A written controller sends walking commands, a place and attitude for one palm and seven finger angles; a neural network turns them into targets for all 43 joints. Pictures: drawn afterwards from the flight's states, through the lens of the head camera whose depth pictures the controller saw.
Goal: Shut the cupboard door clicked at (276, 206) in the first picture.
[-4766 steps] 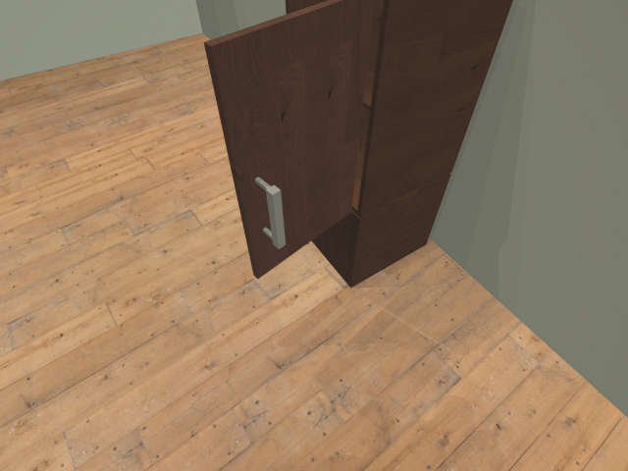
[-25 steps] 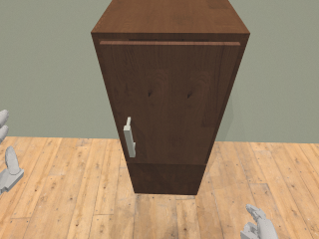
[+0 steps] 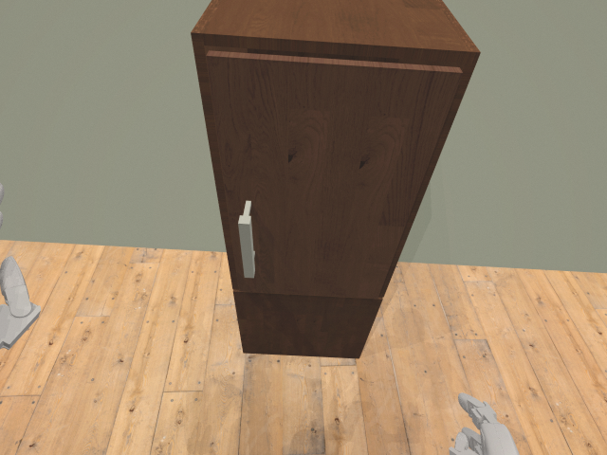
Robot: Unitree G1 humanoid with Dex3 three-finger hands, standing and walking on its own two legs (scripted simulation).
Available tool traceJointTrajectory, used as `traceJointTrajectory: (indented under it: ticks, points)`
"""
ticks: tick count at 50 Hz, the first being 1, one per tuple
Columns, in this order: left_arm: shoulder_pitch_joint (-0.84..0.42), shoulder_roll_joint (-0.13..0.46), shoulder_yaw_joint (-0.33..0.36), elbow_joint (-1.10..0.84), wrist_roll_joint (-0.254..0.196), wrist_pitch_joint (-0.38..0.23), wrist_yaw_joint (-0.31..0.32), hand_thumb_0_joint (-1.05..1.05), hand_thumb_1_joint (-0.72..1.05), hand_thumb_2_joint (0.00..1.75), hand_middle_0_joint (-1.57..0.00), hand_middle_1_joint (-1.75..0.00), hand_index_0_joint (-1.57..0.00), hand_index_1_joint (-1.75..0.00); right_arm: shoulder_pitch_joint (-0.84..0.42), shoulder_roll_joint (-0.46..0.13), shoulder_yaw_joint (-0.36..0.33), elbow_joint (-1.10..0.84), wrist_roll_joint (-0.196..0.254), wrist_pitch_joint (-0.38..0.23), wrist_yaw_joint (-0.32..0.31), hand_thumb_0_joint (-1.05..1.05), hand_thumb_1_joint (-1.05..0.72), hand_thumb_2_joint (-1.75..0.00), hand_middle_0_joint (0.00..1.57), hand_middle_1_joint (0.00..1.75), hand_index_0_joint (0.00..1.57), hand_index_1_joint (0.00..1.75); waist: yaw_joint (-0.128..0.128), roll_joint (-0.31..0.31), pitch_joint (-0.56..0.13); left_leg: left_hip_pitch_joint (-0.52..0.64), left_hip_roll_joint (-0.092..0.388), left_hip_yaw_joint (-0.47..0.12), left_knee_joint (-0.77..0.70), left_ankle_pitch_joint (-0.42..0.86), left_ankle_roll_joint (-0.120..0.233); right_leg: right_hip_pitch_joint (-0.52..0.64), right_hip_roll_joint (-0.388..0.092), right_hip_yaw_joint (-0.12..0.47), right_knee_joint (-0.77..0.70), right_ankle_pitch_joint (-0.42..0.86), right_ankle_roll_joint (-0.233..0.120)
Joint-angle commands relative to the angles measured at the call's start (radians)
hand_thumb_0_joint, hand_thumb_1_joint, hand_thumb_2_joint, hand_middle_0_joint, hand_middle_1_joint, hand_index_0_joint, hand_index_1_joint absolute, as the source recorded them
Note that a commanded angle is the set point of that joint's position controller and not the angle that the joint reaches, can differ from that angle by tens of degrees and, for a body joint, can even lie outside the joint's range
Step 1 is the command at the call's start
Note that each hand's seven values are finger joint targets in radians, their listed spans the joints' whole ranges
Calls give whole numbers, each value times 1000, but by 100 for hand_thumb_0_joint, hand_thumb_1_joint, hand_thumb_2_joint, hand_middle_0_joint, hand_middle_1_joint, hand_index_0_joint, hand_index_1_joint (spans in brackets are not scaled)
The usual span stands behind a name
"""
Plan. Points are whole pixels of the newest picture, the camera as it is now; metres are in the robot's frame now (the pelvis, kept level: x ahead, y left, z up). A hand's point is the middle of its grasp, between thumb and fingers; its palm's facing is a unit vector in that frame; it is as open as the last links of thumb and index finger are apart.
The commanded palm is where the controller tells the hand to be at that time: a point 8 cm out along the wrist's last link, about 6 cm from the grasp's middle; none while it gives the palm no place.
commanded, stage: step back with the hand held close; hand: left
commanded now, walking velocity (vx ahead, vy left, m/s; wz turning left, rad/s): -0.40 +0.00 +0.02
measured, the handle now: (248, 240) +0.53 +0.14 -0.10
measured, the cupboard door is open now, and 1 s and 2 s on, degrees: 0 0 0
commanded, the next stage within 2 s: stop stepping back and stand still in 1.08 s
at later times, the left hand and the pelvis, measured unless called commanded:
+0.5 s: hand (27, 335) +0.18 +0.26 +0.17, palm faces +0.46 -0.77 -0.45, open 7.4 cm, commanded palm +0.11 +0.29 +0.19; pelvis -0.02 -0.01 -0.01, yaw +1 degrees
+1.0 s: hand out of the picture +0.13 +0.29 +0.19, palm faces +0.49 -0.82 -0.30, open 7.4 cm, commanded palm +0.06 +0.31 +0.19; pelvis -0.07 +0.00 +0.02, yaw +2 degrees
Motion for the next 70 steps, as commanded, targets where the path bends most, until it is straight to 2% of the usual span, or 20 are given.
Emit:
traceJointTrajectory:
  ticks: [1,6,14,19,23,27,30,33,35,37,40,47,55,57,59,60,61,63,65,70]
  points:
    - [-38,192,134,-214,-4,-68,17,0,90,90,-20,-30,-20,-30,-99,-150,-66,-156,-2,-46,-8,0,-90,-90,20,30,20,30,-5,51,-85,-358,228,-279,-254,-251,6,378,-104,186,42,62,6]
    - [-35,199,138,-236,-2,-83,20,0,90,90,-20,-30,-20,-30,-96,-150,-67,-154,-2,-43,-1,0,-90,-90,20,30,20,30,-15,58,-81,-341,205,-268,-207,-294,-6,306,-138,234,-7,-28,-16]
    - [-62,212,164,-243,5,-96,15,0,90,90,-20,-30,-20,-30,-100,-157,-73,-131,-21,-59,-15,0,-90,-90,20,30,20,30,-7,145,-82,-423,295,-348,-336,-260,27,405,-27,130,154,70,24]
    - [-43,204,169,-222,12,-98,5,0,90,90,-20,-30,-20,-30,-95,-158,-81,-131,-20,-57,-8,0,-90,-90,20,30,20,30,-9,115,-81,-481,284,-329,-300,-353,33,436,-37,179,152,67,16]
    - [-71,188,143,-234,21,-100,9,0,90,90,-20,-30,-20,-30,-85,-148,-81,-141,-10,-50,4,0,-90,-90,20,30,20,30,-19,42,-70,-467,202,-261,-158,-440,4,341,-134,324,21,-63,-22]
    - [-53,218,137,-255,3,-104,35,0,90,90,-20,-30,-20,-30,-67,-113,-78,-130,-9,-40,21,0,-90,-90,20,30,20,30,-34,-63,-94,-156,97,-153,84,-239,-72,33,-314,442,-234,-220,-103]
    - [11,235,155,-237,-8,-100,59,0,90,90,-20,-30,-20,-30,-61,-95,-77,-118,1,-19,27,0,-90,-90,20,30,20,30,-39,-90,-134,-26,84,-105,187,-173,-92,-18,-368,375,-276,-113,-126]
    - [21,240,150,-282,-8,-100,59,0,90,90,-20,-30,-20,-30,-73,-112,-70,-115,-2,-14,16,0,-90,-90,20,30,20,30,-40,44,-97,-14,134,-146,-60,-103,-60,-21,-235,223,-194,-100,-46]
    - [30,248,171,-294,-5,-109,57,0,90,90,-20,-30,-20,-30,-96,-129,-69,-113,1,-41,-7,0,-90,-90,20,30,20,30,-28,208,-95,-146,289,-282,-295,-187,-10,119,-60,77,20,-90,25]
    - [-9,224,176,-290,3,-108,38,0,90,90,-20,-30,-20,-30,-107,-141,-79,-112,-12,-76,-16,0,-90,-90,20,30,20,30,-13,274,-80,-380,426,-393,-469,-437,36,319,32,67,295,-122,40]
    - [-99,186,123,-314,-4,-95,21,0,90,90,-20,-30,-20,-30,-104,-121,-84,-91,-29,-118,-7,0,-90,-90,20,30,20,30,-7,145,-89,-137,404,-334,-381,-159,22,133,17,91,342,-223,38]
    - [-164,149,34,-298,-21,-89,-8,0,90,90,-20,-30,-20,-30,-95,-102,-62,-37,-25,-158,19,0,-90,-90,20,30,20,30,-6,214,-194,301,358,-239,-382,133,-25,-14,29,54,170,-324,52]
    - [35,246,186,-368,-74,-85,-46,0,90,90,-20,-30,-20,-30,-146,-83,-48,-103,-30,-126,44,0,-90,-90,20,30,20,30,21,303,-324,288,301,-90,-370,208,-81,188,42,-33,-134,-170,25]
    - [59,277,221,-359,-83,-90,-50,0,90,90,-20,-30,-20,-30,-153,-90,-46,-123,-25,-100,45,0,-90,-90,20,30,20,30,14,257,-259,134,264,-42,-336,-2,-114,261,-10,-11,-246,-98,2]
    - [72,338,272,-357,-73,-100,-39,0,90,90,-20,-30,-20,-30,-133,-80,-48,-124,-24,-76,44,0,-90,-90,20,30,20,30,1,56,-226,161,171,26,-52,-107,-159,62,-217,148,-335,-101,-64]
    - [62,275,196,-327,-74,-92,-34,0,90,90,-20,-30,-20,-30,-100,-68,-53,-121,-2,-83,34,0,-90,-90,20,30,20,30,-5,-105,-182,193,86,34,163,-107,-172,-101,-337,245,-383,-173,-102]
    - [79,272,195,-287,-56,-72,-19,0,90,90,-20,-30,-20,-30,-93,-88,-58,-125,3,-84,27,0,-90,-90,20,30,20,30,3,-159,-100,87,82,-30,321,-125,-158,-134,-384,318,-352,-95,-148]
    - [31,249,171,-235,-41,-38,9,0,90,90,-20,-30,-20,-30,-81,-70,-28,-107,2,-65,14,0,-90,-90,20,30,20,30,-22,-57,-30,-105,131,-88,353,-142,-132,2,-366,252,-259,45,-151]
    - [-101,216,118,-174,-25,-24,31,0,90,90,-20,-30,-20,-30,-70,-95,-29,-86,4,-70,-7,0,-90,-90,20,30,20,30,-41,18,37,-30,144,-73,173,-89,-120,-2,-319,181,-222,26,-95]
    - [-177,190,57,-74,-10,-25,34,0,90,90,-20,-30,-20,-30,-68,-130,-56,-75,27,-124,-31,0,-90,-90,20,30,20,30,-18,-81,94,100,126,-44,-61,34,-80,48,-213,158,-249,-64,-12]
